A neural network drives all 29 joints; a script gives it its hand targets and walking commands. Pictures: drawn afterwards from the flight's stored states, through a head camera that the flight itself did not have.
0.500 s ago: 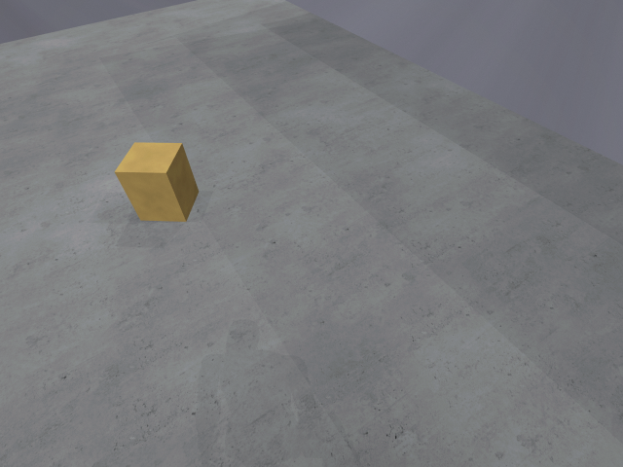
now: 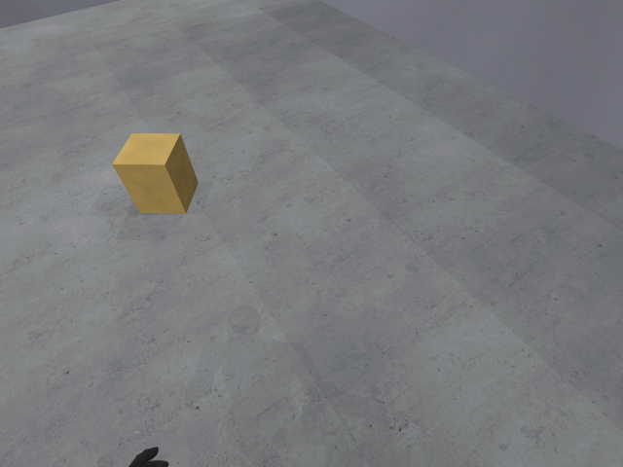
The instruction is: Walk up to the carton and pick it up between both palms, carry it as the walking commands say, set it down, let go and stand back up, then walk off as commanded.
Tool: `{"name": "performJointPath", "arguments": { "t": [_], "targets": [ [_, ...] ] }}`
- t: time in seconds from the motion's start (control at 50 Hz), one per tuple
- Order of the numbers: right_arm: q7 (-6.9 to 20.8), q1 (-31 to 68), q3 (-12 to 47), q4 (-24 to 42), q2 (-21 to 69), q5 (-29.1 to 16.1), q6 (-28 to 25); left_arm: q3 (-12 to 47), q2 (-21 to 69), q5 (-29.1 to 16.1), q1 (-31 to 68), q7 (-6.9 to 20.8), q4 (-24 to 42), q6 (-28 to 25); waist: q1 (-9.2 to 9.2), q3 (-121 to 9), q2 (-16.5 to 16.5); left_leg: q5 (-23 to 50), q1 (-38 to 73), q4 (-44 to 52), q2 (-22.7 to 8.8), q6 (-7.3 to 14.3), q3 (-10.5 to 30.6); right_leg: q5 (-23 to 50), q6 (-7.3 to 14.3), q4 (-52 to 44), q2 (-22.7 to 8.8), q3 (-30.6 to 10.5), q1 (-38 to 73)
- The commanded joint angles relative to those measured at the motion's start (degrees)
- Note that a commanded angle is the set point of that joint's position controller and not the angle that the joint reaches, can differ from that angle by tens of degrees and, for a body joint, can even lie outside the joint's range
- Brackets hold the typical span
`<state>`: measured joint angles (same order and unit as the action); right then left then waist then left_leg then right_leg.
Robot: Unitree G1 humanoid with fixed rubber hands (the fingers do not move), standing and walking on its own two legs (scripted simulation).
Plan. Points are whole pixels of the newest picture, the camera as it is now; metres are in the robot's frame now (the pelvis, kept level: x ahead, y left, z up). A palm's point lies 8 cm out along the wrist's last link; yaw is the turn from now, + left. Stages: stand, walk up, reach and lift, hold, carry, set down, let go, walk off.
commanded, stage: stand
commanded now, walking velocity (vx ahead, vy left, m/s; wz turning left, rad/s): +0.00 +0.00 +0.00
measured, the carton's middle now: (159, 174) +1.36 +0.80 -0.63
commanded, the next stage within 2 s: walk off in 1.46 s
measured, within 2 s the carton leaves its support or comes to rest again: neither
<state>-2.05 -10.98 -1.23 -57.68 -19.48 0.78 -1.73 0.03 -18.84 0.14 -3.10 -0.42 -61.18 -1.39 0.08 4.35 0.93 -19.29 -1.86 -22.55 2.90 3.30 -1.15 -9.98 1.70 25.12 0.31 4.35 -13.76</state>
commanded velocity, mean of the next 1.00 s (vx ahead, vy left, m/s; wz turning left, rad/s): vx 0.00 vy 0.00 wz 0.00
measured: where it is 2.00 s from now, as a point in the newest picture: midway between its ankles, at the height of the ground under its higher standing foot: outside the picture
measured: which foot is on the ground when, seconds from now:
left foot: down 0.00-1.00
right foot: down 0.00-1.00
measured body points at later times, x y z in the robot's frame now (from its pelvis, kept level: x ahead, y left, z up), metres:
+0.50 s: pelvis +0.02 +0.00 +0.00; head +0.04 +0.00 +0.45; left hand +0.10 +0.29 -0.13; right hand +0.10 -0.30 -0.13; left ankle -0.08 +0.08 -0.74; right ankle +0.04 -0.10 -0.74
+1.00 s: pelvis +0.02 -0.01 +0.00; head +0.04 -0.01 +0.45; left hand +0.12 +0.29 -0.13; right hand +0.11 -0.31 -0.13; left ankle -0.08 +0.08 -0.74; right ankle +0.04 -0.10 -0.74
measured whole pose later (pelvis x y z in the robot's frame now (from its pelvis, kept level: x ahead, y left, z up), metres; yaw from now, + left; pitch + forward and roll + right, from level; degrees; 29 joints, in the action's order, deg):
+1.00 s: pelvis +0.02 -0.01 +0.00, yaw +2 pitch -1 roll -1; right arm -1.4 -8.5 0.9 -60.4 -20.1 0.6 -0.9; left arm 1.4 -19.7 0.1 -3.1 -0.6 -63.7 -1.2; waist 0.1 3.1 1.0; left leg -19.0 1.2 -18.8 1.7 2.0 -0.1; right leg -11.7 2.4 24.0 0.7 6.3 -11.4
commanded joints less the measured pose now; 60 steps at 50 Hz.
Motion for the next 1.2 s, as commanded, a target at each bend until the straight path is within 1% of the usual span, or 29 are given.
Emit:
{"name": "performJointPath", "arguments": {
  "t": [0.0, 0.02, 0.06, 0.1, 0.12, 0.16, 0.18, 0.26, 0.3, 0.34, 0.4, 0.48, 0.5, 0.54, 0.58, 0.66, 0.72, 0.74, 0.76, 0.82, 0.84, 0.86, 0.9, 0.94, 1.02, 1.04, 1.14, 1.16, 1.18],
  "targets": [
    [-0.1, -1.1, -1.6, 1.3, -10.2, -0.3, -0.4, -1.0, -9.4, -0.2, 0.3, -0.2, 1.8, -0.5, 0.53, -5.7, 0.0, 23.8, -3.9, 5.2, -10.5, -3.3, 6.0, 15.8, 2.5, -2.4, -8.3, -7.3, 9.0],
    [0.0, -1.1, -1.2, 1.4, -9.5, -0.4, -0.4, -0.9, -9.5, -0.1, 1.3, -0.2, 2.1, -0.5, 0.24, -5.3, -0.4, 25.3, -3.7, 5.5, -10.7, -3.3, 6.1, 16.8, 2.3, -1.8, -8.2, -6.9, 9.0],
    [0.2, 0.5, -1.3, 1.2, -10.2, -0.5, -0.3, -0.7, -10.1, -0.2, 1.5, -0.2, 1.8, -0.5, 0.32, -5.6, -1.1, 23.2, -3.6, 6.1, -10.6, -2.9, 6.1, 15.0, 2.2, -2.8, -8.3, -6.9, 9.2],
    [0.3, 1.1, -0.9, 0.9, -10.3, -0.5, -0.1, -0.6, -10.5, -0.2, 2.1, -0.3, 1.7, -0.4, 0.30, -6.2, -0.6, 23.8, -3.0, 6.3, -10.6, -3.5, 5.9, 16.6, 2.2, -2.9, -8.4, -6.8, 9.5],
    [0.3, 1.6, -0.9, 0.7, -10.2, -0.4, -0.1, -0.6, -10.5, -0.2, 2.4, -0.3, 1.5, -0.4, 0.32, -6.3, 0.2, 22.6, -2.8, 6.3, -10.2, -3.0, 5.4, 16.0, 1.9, -3.4, -8.3, -7.0, 9.7],
    [0.4, 1.6, -0.4, 0.7, -9.9, -0.4, 0.0, -0.5, -11.2, -0.2, 3.2, -0.3, 1.3, -0.4, -0.08, -6.2, -0.8, 21.0, -2.7, 7.4, -10.3, -3.0, 5.7, 14.9, 1.8, -3.7, -8.2, -6.9, 9.4],
    [0.4, 2.1, -0.8, 0.1, -10.8, -0.3, 0.3, -0.2, -11.0, -0.2, 3.2, -0.4, 1.0, -0.6, -0.10, -6.2, 0.3, 21.2, -2.8, 7.2, -10.3, -2.7, 5.5, 15.2, 2.0, -3.6, -8.6, -7.2, 9.6],
    [0.6, 2.0, -0.2, -0.3, -10.8, -0.4, 0.2, 0.0, -10.8, -0.2, 2.6, -0.3, 0.6, -0.5, 0.17, -6.4, -0.9, 23.7, -2.1, 7.3, -10.8, -2.9, 6.0, 15.9, 1.8, -3.0, -8.4, -6.5, 9.3],
    [0.6, 2.0, 0.0, -0.6, -10.2, -0.6, 0.1, 0.3, -10.7, -0.2, 1.8, -0.3, 0.1, -0.5, 0.08, -7.2, 0.5, 24.8, -1.2, 6.7, -10.7, -2.9, 5.6, 18.3, 1.9, -3.1, -8.7, -6.8, 10.1],
    [0.5, 3.1, -0.2, -0.2, -10.9, -0.5, 0.1, 0.1, -10.8, 0.0, 2.2, -0.4, -0.2, -0.4, 0.15, -6.0, -1.1, 23.8, -2.9, 6.8, -10.7, -2.6, 5.6, 17.9, 1.8, -3.3, -8.4, -6.2, 10.2],
    [0.6, 3.1, -0.2, -0.6, -11.3, -0.5, 0.3, 0.1, -10.9, -0.2, 1.9, -0.4, -0.3, -0.3, 0.15, -7.5, -1.2, 25.1, -1.0, 6.4, -10.5, -2.7, 5.4, 18.9, 1.8, -2.9, -8.5, -5.8, 10.1],
    [0.4, 2.8, -0.1, -1.0, -10.6, -0.3, 0.4, 0.2, -10.5, -0.4, 1.9, -0.5, -0.2, -0.4, 0.21, -5.9, 1.4, 26.9, -1.6, 6.3, -10.8, -3.4, 4.9, 19.3, 1.9, -2.6, -8.1, -5.8, 8.9],
    [0.6, 2.9, 0.1, -0.8, -10.2, -0.3, 0.3, -0.1, -11.4, -0.1, 1.5, -0.6, -0.6, -0.4, 0.03, -6.6, -0.4, 25.9, -1.1, 6.5, -10.9, -3.1, 5.6, 18.7, 1.7, -2.5, -8.1, -5.7, 9.3],
    [0.5, 2.4, -0.1, -0.8, -11.1, -0.4, 0.5, -0.2, -11.5, -0.2, 1.3, -0.5, -0.5, -0.1, 0.07, -6.9, -0.6, 26.3, -1.1, 6.3, -10.6, -3.3, 5.0, 19.5, 1.7, -2.9, -8.1, -5.7, 9.6],
    [0.5, 2.7, 0.0, -0.8, -11.1, -0.4, 0.3, 0.1, -10.6, -0.1, 1.0, -0.6, -0.7, -0.1, 0.08, -7.9, 0.4, 26.9, -0.2, 6.1, -10.5, -2.8, 5.2, 19.9, 2.0, -2.7, -8.4, -6.3, 9.8],
    [0.3, 2.7, 0.5, -0.8, -9.9, -0.4, 0.5, 0.0, -10.8, -0.1, 1.6, -0.5, -0.4, -0.5, 0.12, -7.5, -0.6, 26.5, -1.1, 5.8, -10.8, -2.6, 5.2, 21.1, 2.2, -2.2, -8.7, -6.2, 10.1],
    [0.2, 2.5, 0.1, -0.9, -11.1, -0.3, 0.5, 0.1, -10.5, -0.1, 0.9, -0.6, -0.3, -0.2, 0.51, -6.9, 0.8, 29.5, -1.4, 5.3, -10.7, -3.5, 5.0, 21.7, 2.2, -2.0, -8.4, -5.7, 9.9],
    [0.2, 2.2, 0.3, -1.0, -10.9, -0.4, 0.5, 0.1, -10.8, -0.1, 0.9, -0.6, -0.4, -0.2, 0.14, -7.4, -0.8, 28.2, -0.5, 5.4, -10.9, -3.2, 5.2, 21.5, 2.3, -1.6, -8.6, -5.9, 9.7],
    [0.1, 1.9, 0.1, -0.9, -11.1, -0.3, 0.6, -0.1, -11.8, 0.0, 1.0, -0.7, -0.5, -0.1, -0.05, -6.5, -0.8, 27.6, -0.8, 5.8, -11.0, -3.3, 5.7, 20.6, 2.3, -2.1, -8.5, -6.1, 9.3],
    [0.1, 2.2, 0.1, -0.6, -11.1, -0.2, 0.5, -0.4, -11.8, -0.1, 1.3, -0.6, 0.1, -0.2, 0.04, -8.0, 1.1, 28.8, -0.2, 5.2, -10.7, -3.4, 4.9, 21.9, 2.5, -1.9, -8.6, -6.2, 9.9],
    [0.1, 1.8, 0.1, -0.6, -11.6, -0.2, 0.4, -0.3, -11.2, -0.2, 0.8, -0.6, 0.1, -0.2, 0.19, -7.2, 0.7, 26.5, -1.4, 5.4, -10.4, -2.8, 5.1, 20.9, 2.4, -2.3, -8.6, -6.4, 10.4],
    [0.2, 2.5, 0.2, -0.5, -11.0, -0.4, 0.5, -0.3, -11.7, 0.0, 1.9, -0.6, 0.2, -0.5, 0.13, -7.0, -1.4, 25.8, -1.2, 5.7, -10.6, -2.7, 5.3, 21.2, 2.4, -2.2, -8.7, -6.3, 10.4],
    [0.3, 1.6, 0.1, -0.8, -11.4, -0.4, 0.3, -0.4, -11.6, -0.3, 1.0, -0.6, -0.3, -0.5, -0.04, -6.5, -1.5, 25.4, -1.8, 6.0, -10.7, -2.7, 5.6, 22.0, 2.1, -2.5, -8.7, -6.5, 10.5],
    [0.3, 2.0, 0.1, -0.3, -11.3, -0.2, 0.2, -0.8, -12.3, 0.0, 1.5, -0.6, 0.1, -0.5, 0.24, -6.9, 0.2, 24.2, -1.9, 6.3, -10.2, -2.6, 5.4, 20.6, 2.4, -2.7, -8.9, -7.0, 11.0],
    [0.3, 1.8, 0.2, -0.3, -11.3, -0.1, -0.1, -1.0, -12.1, 0.0, 1.8, -0.4, 0.1, -0.6, 0.12, -5.6, -1.4, 23.2, -3.2, 6.8, -10.6, -2.9, 5.8, 20.3, 2.1, -2.9, -8.8, -6.5, 11.3],
    [0.3, 2.4, 0.1, -0.1, -11.7, -0.1, -0.1, -0.8, -11.7, -0.2, 2.1, -0.3, 0.2, -0.6, 0.33, -6.1, 0.0, 23.7, -2.7, 6.5, -10.5, -2.8, 5.6, 20.8, 2.0, -2.9, -8.9, -6.4, 11.4],
    [0.3, 1.8, 0.0, 0.1, -12.0, -0.2, -0.2, -1.2, -12.3, 0.0, 2.6, -0.3, 0.2, -0.6, -0.04, -6.1, 0.7, 23.7, -2.7, 6.4, -10.5, -3.0, 5.3, 20.1, 2.3, -3.3, -8.7, -6.6, 11.0],
    [0.3, 1.2, 0.3, -0.2, -11.1, -0.2, -0.1, -1.4, -12.9, -0.1, 1.8, -0.3, 0.1, -0.7, -0.01, -6.5, -0.2, 25.0, -2.0, 6.8, -10.7, -3.0, 6.0, 21.0, 2.4, -2.4, -8.8, -6.7, 11.0],
    [0.4, 1.0, 0.4, -0.3, -11.6, -0.1, -0.2, -1.3, -12.7, -0.2, 1.7, -0.4, -0.1, -0.6, -0.10, -6.1, 0.8, 24.2, -2.3, 6.6, -10.8, -2.8, 5.5, 20.4, 2.2, -2.9, -8.8, -6.7, 10.8]
  ]
}}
